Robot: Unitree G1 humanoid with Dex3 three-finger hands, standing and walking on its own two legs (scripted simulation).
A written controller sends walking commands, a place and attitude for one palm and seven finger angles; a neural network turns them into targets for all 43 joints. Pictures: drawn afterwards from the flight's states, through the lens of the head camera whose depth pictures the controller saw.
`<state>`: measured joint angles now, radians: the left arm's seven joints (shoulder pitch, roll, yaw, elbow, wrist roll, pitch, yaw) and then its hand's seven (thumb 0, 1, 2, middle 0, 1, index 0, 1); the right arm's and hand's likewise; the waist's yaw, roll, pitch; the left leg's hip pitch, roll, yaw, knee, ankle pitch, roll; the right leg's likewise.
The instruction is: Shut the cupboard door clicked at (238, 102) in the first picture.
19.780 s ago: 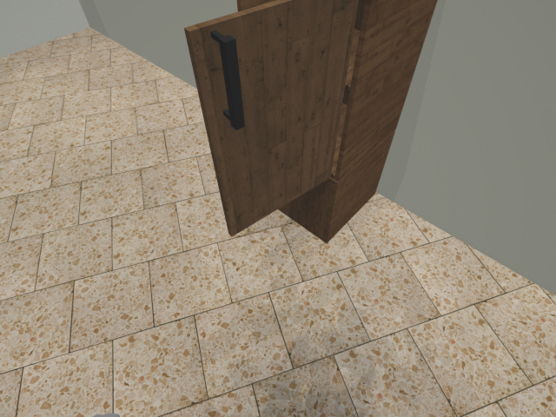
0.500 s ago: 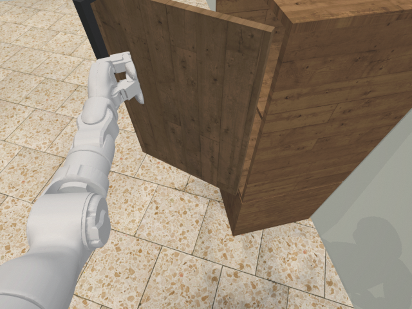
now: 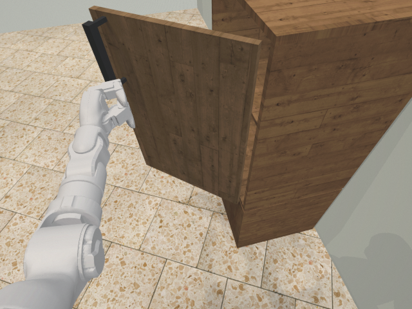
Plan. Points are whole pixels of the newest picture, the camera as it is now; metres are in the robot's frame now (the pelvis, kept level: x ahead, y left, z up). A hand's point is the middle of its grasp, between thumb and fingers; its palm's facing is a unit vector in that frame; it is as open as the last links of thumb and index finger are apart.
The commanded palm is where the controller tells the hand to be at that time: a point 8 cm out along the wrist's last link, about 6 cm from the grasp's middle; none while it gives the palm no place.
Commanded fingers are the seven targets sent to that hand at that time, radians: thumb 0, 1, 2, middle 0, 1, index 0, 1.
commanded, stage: draw the hand back to the body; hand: left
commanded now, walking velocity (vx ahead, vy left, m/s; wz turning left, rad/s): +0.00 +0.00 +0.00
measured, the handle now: (108, 56) +0.66 +0.21 +0.16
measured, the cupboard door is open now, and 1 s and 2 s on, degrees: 49 49 49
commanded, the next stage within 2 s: step back with the hand held close in 1.34 s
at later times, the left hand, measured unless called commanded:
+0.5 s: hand (62, 190) +0.29 +0.21 +0.15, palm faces +0.25 -0.95 -0.19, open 3.2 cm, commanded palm +0.25 +0.25 +0.18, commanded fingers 0.00 0.90 0.90 -0.81 -0.96 -0.81 -0.96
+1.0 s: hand out of the picture +0.17 +0.29 +0.17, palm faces +0.49 -0.75 -0.43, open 6.4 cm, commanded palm +0.13 +0.32 +0.18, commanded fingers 0.00 0.90 0.90 -0.20 -0.30 -0.20 -0.30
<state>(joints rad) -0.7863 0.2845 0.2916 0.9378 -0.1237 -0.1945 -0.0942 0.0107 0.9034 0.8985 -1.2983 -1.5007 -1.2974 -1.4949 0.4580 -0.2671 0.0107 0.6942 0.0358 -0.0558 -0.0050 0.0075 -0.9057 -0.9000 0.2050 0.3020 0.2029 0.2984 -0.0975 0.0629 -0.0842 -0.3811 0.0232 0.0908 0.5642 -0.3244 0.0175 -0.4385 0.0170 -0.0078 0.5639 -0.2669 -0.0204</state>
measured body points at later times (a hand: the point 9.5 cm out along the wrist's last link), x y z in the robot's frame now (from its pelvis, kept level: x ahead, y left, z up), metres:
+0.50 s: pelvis -0.01 +0.00 +0.01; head -0.01 -0.02 +0.46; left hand +0.27 +0.26 +0.16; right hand +0.22 -0.20 -0.06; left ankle -0.03 +0.11 -0.73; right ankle +0.00 -0.11 -0.73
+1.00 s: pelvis +0.01 +0.01 +0.01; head -0.02 -0.02 +0.46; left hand +0.14 +0.32 +0.19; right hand +0.19 -0.21 -0.09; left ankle -0.03 +0.11 -0.73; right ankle +0.00 -0.11 -0.73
